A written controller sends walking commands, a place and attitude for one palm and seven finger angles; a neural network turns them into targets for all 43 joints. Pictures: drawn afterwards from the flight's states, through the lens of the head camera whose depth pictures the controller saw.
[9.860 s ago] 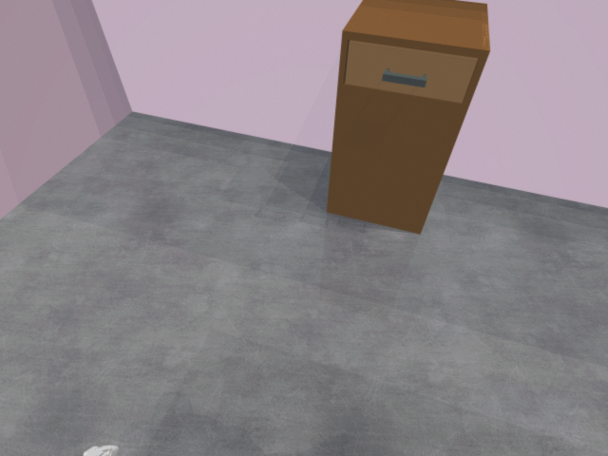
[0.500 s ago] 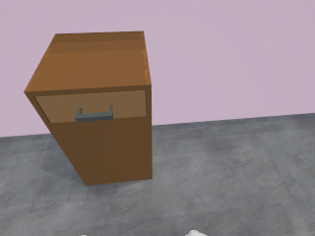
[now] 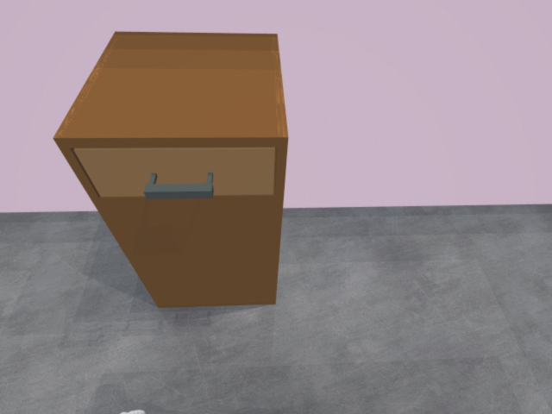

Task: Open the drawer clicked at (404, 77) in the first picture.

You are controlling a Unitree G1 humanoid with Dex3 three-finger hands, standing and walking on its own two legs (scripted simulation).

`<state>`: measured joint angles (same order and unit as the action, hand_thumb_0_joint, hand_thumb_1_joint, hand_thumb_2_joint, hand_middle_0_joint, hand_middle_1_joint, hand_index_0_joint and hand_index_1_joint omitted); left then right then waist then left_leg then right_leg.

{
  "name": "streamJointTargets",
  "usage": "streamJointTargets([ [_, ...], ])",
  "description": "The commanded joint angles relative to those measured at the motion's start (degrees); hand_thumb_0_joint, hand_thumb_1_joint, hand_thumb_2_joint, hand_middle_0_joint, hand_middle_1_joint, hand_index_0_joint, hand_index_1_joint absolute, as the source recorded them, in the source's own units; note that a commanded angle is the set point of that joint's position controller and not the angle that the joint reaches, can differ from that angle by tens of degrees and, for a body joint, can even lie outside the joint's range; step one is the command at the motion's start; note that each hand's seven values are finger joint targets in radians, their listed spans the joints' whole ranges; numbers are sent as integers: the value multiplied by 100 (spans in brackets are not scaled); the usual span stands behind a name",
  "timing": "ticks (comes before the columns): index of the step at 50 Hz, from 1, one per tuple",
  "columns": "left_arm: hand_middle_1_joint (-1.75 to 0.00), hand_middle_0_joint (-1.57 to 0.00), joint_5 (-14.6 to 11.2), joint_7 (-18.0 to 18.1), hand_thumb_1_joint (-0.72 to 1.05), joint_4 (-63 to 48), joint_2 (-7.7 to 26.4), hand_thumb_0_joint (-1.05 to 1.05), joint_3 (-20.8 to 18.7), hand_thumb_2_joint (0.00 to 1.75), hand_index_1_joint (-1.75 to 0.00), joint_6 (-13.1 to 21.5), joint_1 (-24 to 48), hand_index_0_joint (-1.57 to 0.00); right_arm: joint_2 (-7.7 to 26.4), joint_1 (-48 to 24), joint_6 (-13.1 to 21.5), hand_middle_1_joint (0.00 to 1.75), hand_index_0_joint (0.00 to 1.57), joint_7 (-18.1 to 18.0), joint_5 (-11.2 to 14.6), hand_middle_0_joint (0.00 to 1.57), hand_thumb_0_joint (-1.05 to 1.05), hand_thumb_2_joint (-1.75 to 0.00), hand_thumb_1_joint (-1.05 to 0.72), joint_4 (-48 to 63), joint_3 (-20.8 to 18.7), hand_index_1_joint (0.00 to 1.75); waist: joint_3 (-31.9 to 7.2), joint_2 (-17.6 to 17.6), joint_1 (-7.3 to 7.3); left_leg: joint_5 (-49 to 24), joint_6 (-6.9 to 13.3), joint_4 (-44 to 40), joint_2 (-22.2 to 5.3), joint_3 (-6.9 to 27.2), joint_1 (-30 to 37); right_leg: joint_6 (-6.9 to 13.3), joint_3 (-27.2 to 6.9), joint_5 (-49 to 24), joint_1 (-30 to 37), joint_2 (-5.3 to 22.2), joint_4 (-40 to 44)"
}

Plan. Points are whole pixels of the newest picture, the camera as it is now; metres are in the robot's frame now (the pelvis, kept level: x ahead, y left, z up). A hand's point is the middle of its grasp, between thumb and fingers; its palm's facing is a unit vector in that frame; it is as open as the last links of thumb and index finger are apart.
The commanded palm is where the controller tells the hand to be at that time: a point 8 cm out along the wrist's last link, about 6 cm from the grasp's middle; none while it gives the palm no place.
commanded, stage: come to a stop and stand still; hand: left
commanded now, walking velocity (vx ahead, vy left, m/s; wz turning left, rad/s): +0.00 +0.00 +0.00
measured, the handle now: (180, 184) +0.54 +0.24 -0.05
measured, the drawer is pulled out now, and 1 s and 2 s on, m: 0.00 0.00 0.00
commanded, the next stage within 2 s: look again from close up in 0.80 s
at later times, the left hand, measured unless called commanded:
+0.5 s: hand out of the picture -0.04 +0.18 -0.16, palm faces +0.00 -0.98 -0.19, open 7.4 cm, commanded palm none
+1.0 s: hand out of the picture -0.03 +0.15 -0.16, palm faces -0.03 -0.98 -0.18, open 7.4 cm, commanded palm none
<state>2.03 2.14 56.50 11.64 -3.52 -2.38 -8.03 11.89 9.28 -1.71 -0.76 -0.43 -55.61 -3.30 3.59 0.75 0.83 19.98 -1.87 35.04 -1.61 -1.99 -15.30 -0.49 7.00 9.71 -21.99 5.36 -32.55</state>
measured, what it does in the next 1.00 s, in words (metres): steps on the spot: right foot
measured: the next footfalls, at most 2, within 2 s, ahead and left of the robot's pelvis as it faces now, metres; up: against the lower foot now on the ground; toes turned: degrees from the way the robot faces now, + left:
right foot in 0.32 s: +0.00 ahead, -0.07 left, +0.00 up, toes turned -3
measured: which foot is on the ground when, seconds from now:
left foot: down 0.00-1.00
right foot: down 0.00-0.02, up 0.04-0.30, down 0.32-1.00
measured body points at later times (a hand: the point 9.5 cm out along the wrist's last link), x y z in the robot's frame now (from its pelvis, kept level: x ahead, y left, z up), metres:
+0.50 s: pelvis -0.02 +0.02 +0.02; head -0.01 +0.00 +0.47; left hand -0.04 +0.23 -0.14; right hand -0.01 -0.21 -0.15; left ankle +0.00 +0.12 -0.73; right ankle -0.06 -0.09 -0.73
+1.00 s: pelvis -0.02 +0.00 +0.01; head +0.00 -0.01 +0.46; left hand -0.03 +0.21 -0.15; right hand -0.06 -0.20 -0.16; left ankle +0.00 +0.12 -0.73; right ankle -0.06 -0.09 -0.73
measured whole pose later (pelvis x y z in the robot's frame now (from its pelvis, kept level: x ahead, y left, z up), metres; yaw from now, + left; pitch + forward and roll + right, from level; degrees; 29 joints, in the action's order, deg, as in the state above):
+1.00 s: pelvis -0.02 +0.00 +0.01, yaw -2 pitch +1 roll -1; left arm 1.0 3.1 63.8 5.4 1.1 2.1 -18.7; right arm 7.5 18.5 -0.6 -0.9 -0.6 -63.5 0.3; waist 1.8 -2.5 -1.3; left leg 15.0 -0.3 30.9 -2.8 -1.9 -16.2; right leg 2.3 2.9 17.7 -9.5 -2.5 -26.7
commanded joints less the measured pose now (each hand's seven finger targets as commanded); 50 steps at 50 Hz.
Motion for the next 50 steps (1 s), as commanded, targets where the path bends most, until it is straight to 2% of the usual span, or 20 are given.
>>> streamJointTargets([
  [1,-30,-20,-126,-75,90,-509,326,0,-61,90,-30,-7,-107,-20,986,604,76,30,20,1,-134,20,0,-90,-90,280,-103,30,45,-1652,-160,79,935,-2560,-1812,2140,-622,-11,-373,1852,-334,-344,-1161],
  [2,-30,-20,-74,-40,90,-407,413,0,-67,90,-30,-94,-154,-20,924,148,99,30,20,-42,-139,20,0,-90,-90,333,-96,30,129,-1841,-57,394,1022,-2762,-1781,2075,-1111,13,-826,1919,-89,-278,-1816],
  [3,-30,-20,-44,-64,90,-291,487,0,-96,90,-30,-111,-222,-20,787,-64,82,30,20,-81,-144,20,0,-90,-90,350,-33,30,272,-1522,18,538,962,-2725,-1477,1743,-1226,43,-981,1628,-30,-331,-2286],
  [4,-30,-20,-40,-93,90,-150,489,0,-100,90,-30,-86,-494,-20,697,-232,89,30,20,-96,-128,20,0,-90,-90,332,24,30,258,-1228,173,326,920,-2553,-1243,1367,-974,38,-948,1428,-153,-382,-2539],
  [5,-30,-20,-43,-102,90,-33,467,0,-75,90,-30,-50,-696,-20,658,-235,112,30,20,-97,-102,20,0,-90,-90,318,46,30,136,-1054,188,-26,898,-2430,-1083,1111,-583,4,-896,1310,-245,-398,-2624],
  [7,-30,-20,-60,-105,90,68,433,0,-7,90,-30,21,-795,-20,602,-6,157,30,20,-108,-52,20,0,-90,-90,210,62,30,-134,-721,102,-777,967,-2268,-1036,944,165,-75,-821,1288,-343,-315,-2258],
  [11,-30,-20,-106,-74,90,120,218,0,174,90,-30,115,-695,-20,592,503,194,30,20,-134,-40,20,0,-90,-90,-124,49,30,-486,-796,-158,-2250,1172,-1931,-1235,1080,1272,-136,-614,1626,45,-216,-596],
  [13,-30,-20,-128,-51,90,284,187,0,212,90,-30,152,-856,-20,566,644,199,30,20,-124,-14,20,0,-90,-90,-267,44,30,-531,-612,-140,-2637,1058,-1765,-1145,1002,1257,-115,-557,1142,523,-252,225],
  [15,-30,-20,-129,-5,90,539,260,0,242,90,-30,253,-1258,-20,392,602,243,30,20,-119,53,20,0,-90,-90,-354,91,30,-635,-326,-34,-2524,683,-1369,-789,744,988,-40,-815,-202,1280,-58,1437],
  [16,-30,-20,-129,19,90,599,374,0,261,90,-30,303,-1218,-20,262,625,257,30,20,-104,87,20,0,-90,-90,-372,123,30,-477,-39,-138,-2209,450,-1300,-547,544,771,98,-1129,-856,1368,247,1415],
  [17,-30,-20,-140,32,90,595,415,0,266,90,-30,314,-1149,-20,204,638,249,30,20,-74,84,20,0,-90,-90,-412,138,30,-441,-137,-189,-1960,355,-1412,-442,482,798,193,-1162,-1054,1259,386,1306],
  [19,-30,-20,-140,35,90,680,305,0,278,90,-30,357,-1115,-20,209,660,226,30,20,-90,26,20,0,-90,-90,-528,151,30,-440,686,-196,-2075,314,-1322,-404,367,1018,234,-1154,-1358,1118,274,1191],
  [27,-30,-20,-162,51,90,755,138,0,310,90,-30,283,-1164,-20,153,821,193,30,20,-84,10,20,0,-90,-90,-860,259,30,265,61,-120,-988,306,-1702,-394,393,743,217,-1126,390,756,104,1553],
  [33,-30,-20,-180,42,90,776,60,0,302,90,-30,285,-1240,-20,-1,1081,184,30,20,-106,-6,20,0,-90,-90,-963,281,30,309,-119,-107,-816,294,-1719,-371,382,567,247,-1154,571,769,79,1614],
  [38,-30,-20,-189,46,90,776,-9,0,297,90,-30,302,-1276,-20,-63,1225,199,30,20,-122,-8,20,0,-90,-90,-1022,282,30,250,5,-103,-963,293,-1648,-392,373,614,259,-1136,483,773,59,1583],
  [44,-30,-20,-191,59,90,788,-68,0,292,90,-30,331,-1358,-20,-114,1330,231,30,20,-136,-7,20,0,-90,-90,-1068,279,30,77,18,-107,-1290,303,-1578,-427,348,718,268,-1118,126,895,51,1507],
  [45,-30,-20,-42,232,90,838,185,0,321,90,-30,552,-1741,-20,120,557,360,30,20,-51,8,20,0,-90,-90,-586,288,30,392,321,180,-1338,138,-117,-399,127,-117,45,-1518,-2512,882,390,1454],
  [46,-30,-20,-88,197,90,544,367,0,281,90,-30,593,-1446,-20,-159,1021,279,30,20,-18,-15,20,0,-90,-90,-420,278,30,-31,366,-269,-170,207,-145,-229,186,-71,330,-1617,-1551,971,673,1478],
  [48,-30,-20,-129,136,90,327,322,0,285,90,-30,611,-1058,-20,-136,1279,205,30,20,28,-68,20,0,-90,-90,-438,297,30,-227,303,-364,-403,257,-117,-160,150,187,602,-1543,430,614,442,1519],
  [50,-30,-20,-138,113,90,276,197,0,298,90,-30,604,-1084,-20,-107,1343,288,30,20,12,-82,20,0,-90,-90,-419,316,30,-117,0,-354,-967,287,-413,-220,215,233,598,-1375,200,521,216,1247],
])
